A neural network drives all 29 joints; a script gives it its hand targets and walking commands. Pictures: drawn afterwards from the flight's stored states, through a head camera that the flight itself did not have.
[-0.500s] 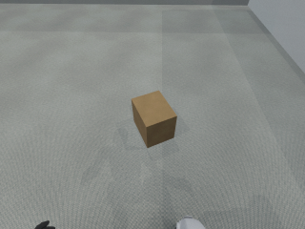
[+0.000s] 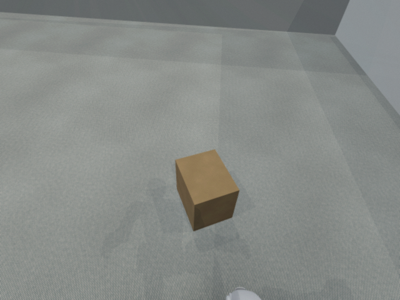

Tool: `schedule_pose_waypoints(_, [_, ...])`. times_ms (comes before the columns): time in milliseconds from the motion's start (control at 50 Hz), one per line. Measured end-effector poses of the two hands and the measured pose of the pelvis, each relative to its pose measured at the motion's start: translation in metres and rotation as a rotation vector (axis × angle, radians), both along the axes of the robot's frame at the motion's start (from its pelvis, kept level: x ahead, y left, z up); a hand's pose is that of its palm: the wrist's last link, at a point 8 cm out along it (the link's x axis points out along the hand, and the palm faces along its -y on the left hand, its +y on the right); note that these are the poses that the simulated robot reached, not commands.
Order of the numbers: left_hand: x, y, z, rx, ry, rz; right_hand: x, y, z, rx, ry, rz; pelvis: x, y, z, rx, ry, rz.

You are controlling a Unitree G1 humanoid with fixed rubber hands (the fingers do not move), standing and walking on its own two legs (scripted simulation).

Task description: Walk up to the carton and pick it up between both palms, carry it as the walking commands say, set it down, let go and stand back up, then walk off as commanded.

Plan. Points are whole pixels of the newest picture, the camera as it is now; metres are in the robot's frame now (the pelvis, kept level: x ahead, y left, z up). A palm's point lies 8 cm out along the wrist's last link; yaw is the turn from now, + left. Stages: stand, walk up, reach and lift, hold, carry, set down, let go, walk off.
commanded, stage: walk up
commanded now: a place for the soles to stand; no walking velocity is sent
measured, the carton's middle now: (204, 189) +0.79 -0.04 -0.60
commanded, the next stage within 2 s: none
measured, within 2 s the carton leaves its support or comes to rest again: neither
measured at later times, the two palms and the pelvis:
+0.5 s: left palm (65, 279) +0.21 +0.30 -0.11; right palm (362, 259) +0.24 -0.37 -0.08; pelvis +0.15 -0.03 -0.01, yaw +2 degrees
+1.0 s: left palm (106, 228) +0.33 +0.24 -0.10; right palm (345, 224) +0.34 -0.39 -0.11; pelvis +0.24 -0.08 +0.00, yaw +3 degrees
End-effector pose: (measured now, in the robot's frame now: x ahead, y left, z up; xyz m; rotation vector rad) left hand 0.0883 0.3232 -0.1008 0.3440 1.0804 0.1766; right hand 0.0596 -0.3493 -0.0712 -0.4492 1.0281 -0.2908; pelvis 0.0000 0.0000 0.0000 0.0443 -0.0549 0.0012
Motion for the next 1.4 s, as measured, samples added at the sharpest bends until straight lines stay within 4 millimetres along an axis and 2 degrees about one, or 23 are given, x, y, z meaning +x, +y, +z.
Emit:
schedule_pose_waypoints(100, [0.052,-0.017,0.006,0.016,-0.039,-0.015,0.009,-0.023,-0.016,0.018,0.075,-0.043,0.041,-0.017,-0.005,-0.036,0.008,-0.005])
schedule_pose_waypoints(160, [0.072,-0.020,0.013,0.030,-0.095,0.011,0.030,-0.022,-0.025,0.039,0.129,-0.036,0.061,-0.025,-0.005,-0.068,0.021,0.025])
schedule_pose_waypoints(200, [0.076,-0.020,0.017,0.038,-0.101,0.033,0.053,-0.016,-0.026,0.049,0.134,-0.004,0.071,-0.027,-0.002,-0.079,0.023,0.034])
schedule_pose_waypoints(280, [0.073,-0.015,0.015,0.050,-0.048,0.064,0.108,-0.001,-0.021,0.071,0.090,0.061,0.090,-0.027,0.003,-0.079,0.027,0.051])
schedule_pose_waypoints(340, [0.070,-0.008,0.006,0.042,0.001,0.089,0.146,0.008,-0.015,0.063,0.044,0.109,0.107,-0.024,0.000,-0.063,0.026,0.062])
schedule_pose_waypoints(400, [0.078,-0.009,-0.006,0.037,0.048,0.104,0.169,0.004,-0.013,0.031,-0.004,0.118,0.125,-0.022,-0.006,-0.021,0.020,0.056])
schedule_pose_waypoints(460, [0.100,-0.019,-0.010,0.020,0.070,0.085,0.180,-0.008,-0.010,0.011,-0.026,0.073,0.143,-0.024,-0.006,0.006,0.008,0.040])
schedule_pose_waypoints(560, [0.159,-0.036,-0.006,0.013,0.027,0.032,0.184,-0.034,-0.009,-0.012,0.007,0.029,0.171,-0.040,-0.006,0.010,0.003,0.020])
schedule_pose_waypoints(640, [0.202,-0.052,-0.004,0.044,-0.036,0.021,0.189,-0.058,-0.025,-0.004,0.077,-0.011,0.193,-0.060,-0.014,-0.034,-0.001,0.018])
schedule_pose_waypoints(700, [0.219,-0.062,-0.003,0.056,-0.060,0.029,0.202,-0.061,-0.033,0.014,0.118,-0.023,0.203,-0.069,-0.015,-0.055,0.005,0.026])
schedule_pose_waypoints(800, [0.232,-0.069,-0.005,0.057,-0.053,0.041,0.235,-0.055,-0.038,0.037,0.109,0.009,0.215,-0.072,-0.014,-0.063,0.015,0.039])
schedule_pose_waypoints(900, [0.238,-0.078,-0.009,0.035,-0.010,0.072,0.254,-0.046,-0.041,0.063,0.126,0.027,0.227,-0.074,-0.009,-0.044,0.014,0.040])
schedule_pose_waypoints(980, [0.238,-0.085,-0.005,0.023,0.018,0.090,0.277,-0.038,-0.039,0.098,0.131,0.034,0.237,-0.077,-0.001,-0.051,0.029,0.053])
schedule_pose_waypoints(1140, [0.240,-0.082,0.010,0.031,0.032,0.130,0.316,-0.024,-0.026,0.127,0.095,0.068,0.244,-0.076,0.014,-0.041,0.023,0.066])
schedule_pose_waypoints(1260, [0.240,-0.080,0.021,0.017,0.037,0.141,0.323,-0.015,-0.013,0.135,0.101,0.078,0.243,-0.071,0.027,-0.042,0.018,0.075])
schedule_pose_waypoints(1400, [0.238,-0.079,0.027,-0.010,0.054,0.128,0.310,-0.009,-0.003,0.138,0.130,0.070,0.240,-0.065,0.038,-0.045,0.019,0.072])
